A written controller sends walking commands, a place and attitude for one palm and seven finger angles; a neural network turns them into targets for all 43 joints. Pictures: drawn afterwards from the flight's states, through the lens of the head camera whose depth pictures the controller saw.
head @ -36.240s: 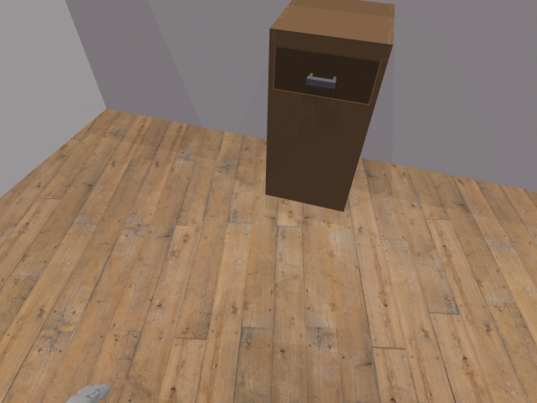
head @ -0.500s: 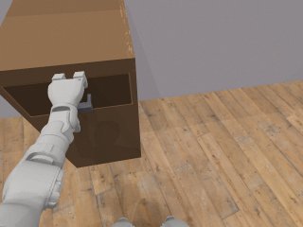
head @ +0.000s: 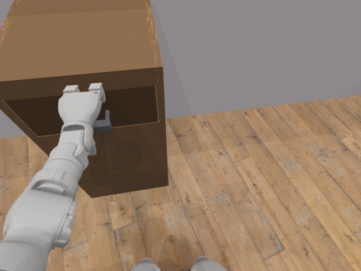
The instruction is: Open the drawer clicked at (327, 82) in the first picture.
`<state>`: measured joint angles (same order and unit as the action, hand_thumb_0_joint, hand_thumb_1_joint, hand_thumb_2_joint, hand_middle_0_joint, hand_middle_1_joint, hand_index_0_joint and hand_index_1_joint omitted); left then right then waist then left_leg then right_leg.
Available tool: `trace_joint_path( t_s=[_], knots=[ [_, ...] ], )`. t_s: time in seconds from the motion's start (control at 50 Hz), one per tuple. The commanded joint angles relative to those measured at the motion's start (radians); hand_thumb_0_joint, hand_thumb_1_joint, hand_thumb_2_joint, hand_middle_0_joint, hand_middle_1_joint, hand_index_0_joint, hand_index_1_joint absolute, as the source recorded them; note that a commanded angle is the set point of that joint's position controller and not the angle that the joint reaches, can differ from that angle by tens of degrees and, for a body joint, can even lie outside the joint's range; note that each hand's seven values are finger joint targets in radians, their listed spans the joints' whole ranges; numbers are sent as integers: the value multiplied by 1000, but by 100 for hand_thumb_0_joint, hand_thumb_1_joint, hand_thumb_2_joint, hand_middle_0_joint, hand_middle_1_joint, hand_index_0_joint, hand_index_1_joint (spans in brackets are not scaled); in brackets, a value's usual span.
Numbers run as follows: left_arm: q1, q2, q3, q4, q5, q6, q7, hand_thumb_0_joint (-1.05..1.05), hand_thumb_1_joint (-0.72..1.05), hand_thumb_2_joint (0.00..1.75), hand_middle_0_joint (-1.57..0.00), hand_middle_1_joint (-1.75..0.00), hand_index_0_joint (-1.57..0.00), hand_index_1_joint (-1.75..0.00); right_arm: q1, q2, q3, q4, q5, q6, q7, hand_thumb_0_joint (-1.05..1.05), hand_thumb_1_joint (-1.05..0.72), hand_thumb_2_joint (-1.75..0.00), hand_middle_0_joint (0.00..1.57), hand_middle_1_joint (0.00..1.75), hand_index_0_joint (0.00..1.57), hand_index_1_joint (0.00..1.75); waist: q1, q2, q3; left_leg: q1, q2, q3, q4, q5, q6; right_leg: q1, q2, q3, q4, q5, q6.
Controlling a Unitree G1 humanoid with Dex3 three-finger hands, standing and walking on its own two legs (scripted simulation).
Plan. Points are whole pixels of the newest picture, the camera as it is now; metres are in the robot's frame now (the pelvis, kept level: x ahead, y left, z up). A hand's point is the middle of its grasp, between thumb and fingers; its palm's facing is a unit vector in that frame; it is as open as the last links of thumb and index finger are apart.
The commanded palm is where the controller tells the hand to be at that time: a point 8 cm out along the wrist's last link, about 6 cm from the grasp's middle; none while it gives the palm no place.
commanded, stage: re-aim the fingers above the handle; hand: left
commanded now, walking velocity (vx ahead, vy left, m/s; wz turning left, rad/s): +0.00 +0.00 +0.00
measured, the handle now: (91, 121) +0.52 +0.22 -0.04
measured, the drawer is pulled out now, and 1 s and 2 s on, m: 0.00 0.00 0.00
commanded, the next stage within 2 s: lower the fingers behind the handle in 0.72 s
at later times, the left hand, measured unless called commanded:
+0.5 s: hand (88, 119) +0.47 +0.20 +0.02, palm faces +0.00 +0.01 -1.00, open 13.6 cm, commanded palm +0.47 +0.25 +0.06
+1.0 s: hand (88, 119) +0.47 +0.20 +0.02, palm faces +0.02 +0.01 -1.00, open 13.5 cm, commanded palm +0.47 +0.24 +0.05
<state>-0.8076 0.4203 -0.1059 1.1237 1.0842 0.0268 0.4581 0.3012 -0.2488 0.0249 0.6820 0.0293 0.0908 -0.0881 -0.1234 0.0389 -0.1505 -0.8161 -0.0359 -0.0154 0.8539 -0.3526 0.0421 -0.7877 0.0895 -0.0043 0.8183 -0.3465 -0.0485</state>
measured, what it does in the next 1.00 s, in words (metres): stands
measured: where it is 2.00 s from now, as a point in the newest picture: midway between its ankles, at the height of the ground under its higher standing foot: outside the picture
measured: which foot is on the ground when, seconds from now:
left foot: down 0.00-1.00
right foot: down 0.00-1.00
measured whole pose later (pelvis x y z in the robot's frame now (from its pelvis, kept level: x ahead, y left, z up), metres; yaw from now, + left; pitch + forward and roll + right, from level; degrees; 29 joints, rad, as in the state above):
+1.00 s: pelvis -0.01 +0.00 -0.01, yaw +0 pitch +19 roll -1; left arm -0.86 0.43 -0.12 1.17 1.08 0.03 0.45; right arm 0.31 -0.25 0.04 0.68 0.03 0.08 -0.09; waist -0.13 0.04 -0.16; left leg -0.86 -0.04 -0.03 0.89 -0.35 0.04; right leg -0.83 0.09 -0.02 0.85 -0.35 -0.05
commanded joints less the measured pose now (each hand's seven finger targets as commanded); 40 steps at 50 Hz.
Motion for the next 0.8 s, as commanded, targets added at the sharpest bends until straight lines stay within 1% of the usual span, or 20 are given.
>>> trace_joint_path(
  t_s=[0.0, 0.12, 0.16, 0.22, 0.26, 0.3, 0.34, 0.4, 0.42, 0.44, 0.46, 0.5, 0.54, 0.6, 0.62, 0.64, 0.66, 0.7, 0.76, 0.78],
  knots=[
    [-467, 453, 135, -86, -27, 94, 6, 0, -50, 30, -30, -120, -30, -120, 87, -158, -48, -76, 4, -18, -15, 0, -90, -90, 20, 30, 20, 30, 5, -38, -293, 63, -17, 23, -107, -23, 15, 255, -46, 66, -171, -9, 39],
    [-483, 444, 131, -87, -25, 98, -1, 0, -50, 30, -30, -120, -30, -120, 91, -158, -48, -73, 2, -19, -18, 0, -90, -90, 20, 30, 20, 30, 0, -30, -297, 74, -15, 21, -107, -20, 16, 243, -44, 62, -170, -10, 39],
    [-482, 457, 141, -98, -25, 92, -5, 0, -50, 30, -30, -120, -30, -120, 94, -155, -49, -76, 2, -20, -18, 0, -90, -90, 20, 30, 20, 30, 7, -27, -319, 73, -15, 22, -103, -5, 17, 266, -45, 67, -165, 12, 40],
    [-466, 454, 140, -88, -26, 88, -11, 0, -50, 30, -30, -120, -30, -120, 91, -156, -48, -79, 4, -21, -18, 0, -90, -90, 20, 30, 20, 30, 5, -55, -300, 53, -16, 20, -102, -24, 17, 265, -46, 71, -171, -6, 42],
    [-470, 445, 138, -95, -24, 79, -13, 0, -50, 30, -30, -120, -30, -120, 92, -156, -51, -79, 3, -22, -18, 0, -90, -90, 20, 30, 20, 30, 5, -23, -304, 68, -15, 20, -104, -21, 17, 250, -45, 66, -169, -9, 39],
    [-466, 454, 143, -93, -22, 75, -12, 0, -50, 30, -30, -120, -30, -120, 91, -157, -51, -76, 3, -24, -17, 0, -90, -90, 20, 30, 20, 30, 5, -29, -290, 60, -13, 20, -104, -31, 17, 243, -47, 69, -172, -22, 39],
    [-476, 433, 137, -85, -28, 72, -13, 0, -50, 30, -30, -120, -30, -120, 95, -156, -51, -75, 0, -26, -16, 0, -90, -90, 20, 30, 20, 30, -3, -42, -290, 59, -14, 18, -101, -35, 18, 243, -44, 66, -174, -25, 38],
    [-468, 460, 151, -101, -23, 68, -6, 0, -50, 30, -30, -120, -30, -120, 96, -158, -52, -78, 1, -28, -15, 0, -90, -90, 20, 30, 20, 30, 10, -29, -313, 53, -16, 20, -99, -32, 18, 253, -46, 70, -167, -23, 38],
    [-461, 441, 138, -83, -25, 72, -7, 0, -50, 30, -30, -120, -30, -120, 99, -157, -52, -76, 1, -28, -16, 0, -90, -90, 20, 30, 20, 30, 0, -47, -301, 48, -16, 21, -98, -37, 18, 252, -46, 70, -172, -24, 40],
    [-469, 449, 144, -87, -31, 71, -9, 0, -50, 30, -30, -120, -30, -120, 96, -158, -51, -74, 1, -28, -16, 0, -90, -90, 20, 30, 20, 30, 0, -53, -306, 46, -16, 20, -96, -37, 18, 260, -46, 71, -172, -21, 39],
    [-475, 453, 136, -85, -28, 70, -8, 0, -50, 30, -30, -120, -30, -120, 98, -159, -50, -75, 5, -30, -17, 0, -90, -90, 20, 30, 20, 30, -8, -57, -285, 37, -15, 21, -98, -50, 18, 247, -48, 75, -176, -33, 44],
    [-469, 485, 154, -94, -26, 72, -6, 0, -50, 30, -30, -120, -30, -120, 91, -162, -48, -76, 6, -29, -18, 0, -90, -90, 20, 30, 20, 30, 7, -45, -293, 32, -16, 22, -98, -53, 17, 254, -50, 77, -174, -43, 41],
    [-487, 456, 136, -86, -31, 76, -8, 0, -50, 30, -30, -120, -30, -120, 95, -158, -49, -73, 4, -27, -18, 0, -90, -90, 20, 30, 20, 30, -3, -36, -291, 39, -17, 23, -98, -52, 17, 251, -48, 73, -176, -40, 39],
    [-466, 475, 144, -78, -30, 82, -8, 0, -50, 30, -30, -120, -30, -120, 93, -162, -46, -74, 6, -26, -20, 0, -90, -90, 20, 30, 20, 30, 3, -45, -290, 32, -17, 22, -100, -55, 16, 253, -49, 75, -175, -43, 41],
    [-467, 463, 133, -74, -29, 86, -9, 0, -50, 30, -30, -120, -30, -120, 91, -161, -45, -77, 7, -26, -21, 0, -90, -90, 20, 30, 20, 30, 0, -43, -275, 34, -16, 22, -102, -63, 16, 239, -49, 72, -177, -55, 41],
    [-498, 451, 127, -84, -31, 82, -10, 0, -50, 30, -30, -120, -30, -120, 98, -160, -47, -72, 5, -27, -20, 0, -90, -90, 20, 30, 20, 30, -9, -41, -291, 43, -16, 19, -102, -53, 17, 243, -48, 69, -175, -43, 40],
    [-501, 458, 131, -93, -26, 78, -8, 0, -50, 30, -30, -120, -30, -120, 101, -160, -48, -73, 6, -29, -20, 0, -90, -90, 20, 30, 20, 30, -4, -21, -300, 53, -14, 20, -102, -49, 16, 235, -47, 67, -168, -42, 40],
    [-477, 454, 133, -76, -26, 85, -9, 0, -50, 30, -30, -120, -30, -120, 100, -160, -47, -71, 4, -26, -18, 0, -90, -90, 20, 30, 20, 30, -1, -31, -305, 54, -15, 19, -99, -39, 17, 239, -45, 65, -166, -30, 39],
    [-495, 437, 119, -67, -23, 84, -11, 0, -50, 30, -30, -120, -30, -120, 103, -160, -47, -70, 4, -29, -18, 0, -90, -90, 20, 30, 20, 30, -13, -30, -281, 54, -13, 16, -100, -44, 17, 214, -44, 59, -165, -38, 40],
    [-493, 423, 117, -62, -24, 84, -11, 0, -50, 30, -30, -120, -30, -120, 105, -162, -49, -70, 2, -29, -17, 0, -90, -90, 20, 30, 20, 30, -18, -47, -281, 53, -14, 16, -97, -52, 19, 210, -43, 62, -170, -45, 41]
  ],
)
